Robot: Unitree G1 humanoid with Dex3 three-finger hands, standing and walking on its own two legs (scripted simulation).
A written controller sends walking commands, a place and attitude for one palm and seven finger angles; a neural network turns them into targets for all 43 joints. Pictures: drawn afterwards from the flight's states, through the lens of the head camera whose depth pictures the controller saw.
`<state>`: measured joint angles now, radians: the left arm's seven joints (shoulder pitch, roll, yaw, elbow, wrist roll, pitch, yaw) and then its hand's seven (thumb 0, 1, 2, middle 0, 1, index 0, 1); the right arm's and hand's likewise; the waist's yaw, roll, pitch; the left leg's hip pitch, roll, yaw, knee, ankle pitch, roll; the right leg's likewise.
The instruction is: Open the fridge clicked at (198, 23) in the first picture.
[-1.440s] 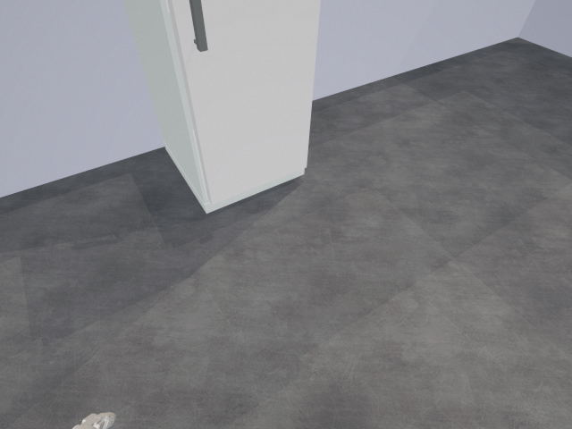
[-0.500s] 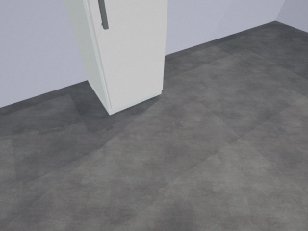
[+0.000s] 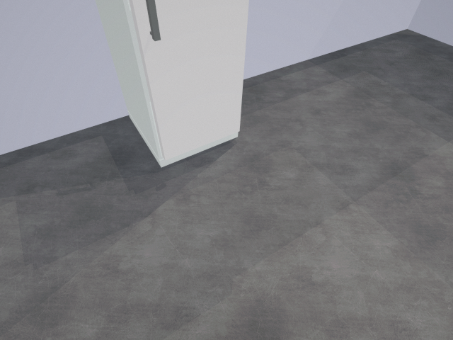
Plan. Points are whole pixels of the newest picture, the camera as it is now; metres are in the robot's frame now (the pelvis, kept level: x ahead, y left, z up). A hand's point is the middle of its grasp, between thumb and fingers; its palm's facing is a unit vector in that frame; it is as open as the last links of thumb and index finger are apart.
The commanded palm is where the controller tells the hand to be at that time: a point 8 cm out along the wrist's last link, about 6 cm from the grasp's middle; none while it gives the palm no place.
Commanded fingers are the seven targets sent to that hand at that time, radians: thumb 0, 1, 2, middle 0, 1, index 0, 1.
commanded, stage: walk to a spot facing it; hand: left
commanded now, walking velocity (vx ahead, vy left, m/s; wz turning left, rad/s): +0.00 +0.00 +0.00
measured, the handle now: out of the picture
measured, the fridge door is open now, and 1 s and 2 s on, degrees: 0 0 0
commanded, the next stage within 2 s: turn to face it in 1.70 s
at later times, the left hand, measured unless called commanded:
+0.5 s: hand out of the picture +0.10 +0.16 -0.18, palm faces -0.13 -0.96 -0.23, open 7.4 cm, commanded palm none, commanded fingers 0.00 0.90 0.90 -0.20 -0.30 -0.20 -0.30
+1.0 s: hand (172, 306) +0.23 +0.14 -0.21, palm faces -0.19 -0.97 -0.14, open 7.4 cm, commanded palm none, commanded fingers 0.00 0.90 0.90 -0.20 -0.30 -0.20 -0.30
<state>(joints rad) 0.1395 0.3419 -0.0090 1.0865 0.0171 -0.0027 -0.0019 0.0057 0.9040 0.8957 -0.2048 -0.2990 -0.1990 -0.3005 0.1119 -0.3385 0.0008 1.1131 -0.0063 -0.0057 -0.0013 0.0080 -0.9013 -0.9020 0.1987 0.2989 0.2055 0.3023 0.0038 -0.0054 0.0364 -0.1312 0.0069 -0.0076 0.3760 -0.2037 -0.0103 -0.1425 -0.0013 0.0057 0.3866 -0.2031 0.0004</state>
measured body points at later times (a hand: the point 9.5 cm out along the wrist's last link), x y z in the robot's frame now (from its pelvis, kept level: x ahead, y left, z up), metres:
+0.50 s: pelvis +0.06 -0.04 -0.03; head +0.07 -0.06 +0.42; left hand +0.11 +0.21 -0.17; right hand +0.02 -0.29 -0.19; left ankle +0.00 +0.12 -0.73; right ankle +0.06 -0.12 -0.75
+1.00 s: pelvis +0.28 -0.03 -0.03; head +0.30 -0.02 +0.42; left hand +0.25 +0.19 -0.19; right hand +0.34 -0.28 -0.16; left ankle +0.40 +0.02 -0.75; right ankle +0.07 -0.12 -0.73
